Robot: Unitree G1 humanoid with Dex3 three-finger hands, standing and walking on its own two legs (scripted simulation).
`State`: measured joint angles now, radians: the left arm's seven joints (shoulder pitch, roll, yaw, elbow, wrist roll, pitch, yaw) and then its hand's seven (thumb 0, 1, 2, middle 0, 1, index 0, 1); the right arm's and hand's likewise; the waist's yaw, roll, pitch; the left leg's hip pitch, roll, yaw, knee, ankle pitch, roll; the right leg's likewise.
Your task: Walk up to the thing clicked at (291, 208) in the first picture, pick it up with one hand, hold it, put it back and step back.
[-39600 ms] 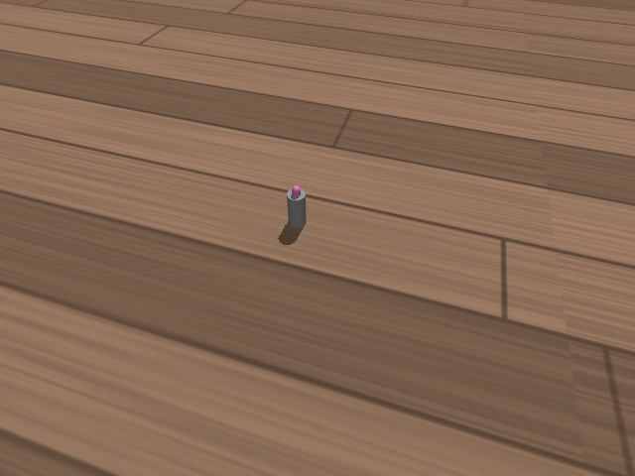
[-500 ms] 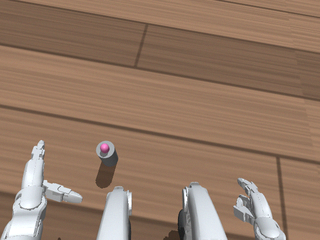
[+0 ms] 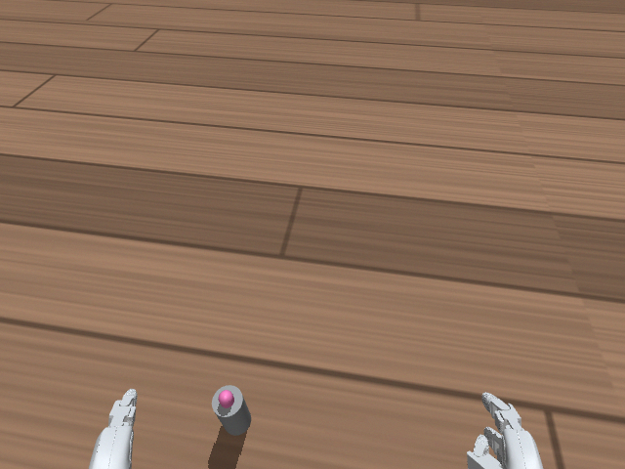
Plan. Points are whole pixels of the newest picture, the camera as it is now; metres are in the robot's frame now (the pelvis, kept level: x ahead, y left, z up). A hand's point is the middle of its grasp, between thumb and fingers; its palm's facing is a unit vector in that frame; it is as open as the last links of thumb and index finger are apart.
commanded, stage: home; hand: left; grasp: from the side
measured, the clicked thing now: (231, 408) +0.41 +0.22 -0.60
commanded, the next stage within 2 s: stand in 1.58 s
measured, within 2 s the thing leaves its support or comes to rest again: neither
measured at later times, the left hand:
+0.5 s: hand out of the picture +0.16 +0.19 -0.05, palm faces +0.12 -0.95 -0.30, open 17.4 cm
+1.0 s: hand out of the picture +0.15 +0.19 -0.04, palm faces +0.13 -0.95 -0.28, open 17.4 cm
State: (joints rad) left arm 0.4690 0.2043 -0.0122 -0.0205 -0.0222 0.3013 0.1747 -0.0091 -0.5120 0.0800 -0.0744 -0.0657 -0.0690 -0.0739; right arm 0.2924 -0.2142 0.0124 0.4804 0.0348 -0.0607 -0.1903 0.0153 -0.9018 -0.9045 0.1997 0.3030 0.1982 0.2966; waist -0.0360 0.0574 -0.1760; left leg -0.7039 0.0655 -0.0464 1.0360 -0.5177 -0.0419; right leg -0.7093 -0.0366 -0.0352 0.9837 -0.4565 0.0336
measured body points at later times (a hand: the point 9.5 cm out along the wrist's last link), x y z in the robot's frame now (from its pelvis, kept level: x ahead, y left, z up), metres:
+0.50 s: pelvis +0.00 +0.00 +0.01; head +0.01 +0.00 +0.46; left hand +0.15 +0.23 -0.02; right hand +0.15 -0.24 -0.06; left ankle +0.00 +0.14 -0.67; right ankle +0.02 -0.14 -0.67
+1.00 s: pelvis -0.02 +0.00 +0.01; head +0.00 +0.01 +0.46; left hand +0.14 +0.24 -0.02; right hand +0.15 -0.24 -0.05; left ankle +0.00 +0.14 -0.67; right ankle +0.02 -0.14 -0.67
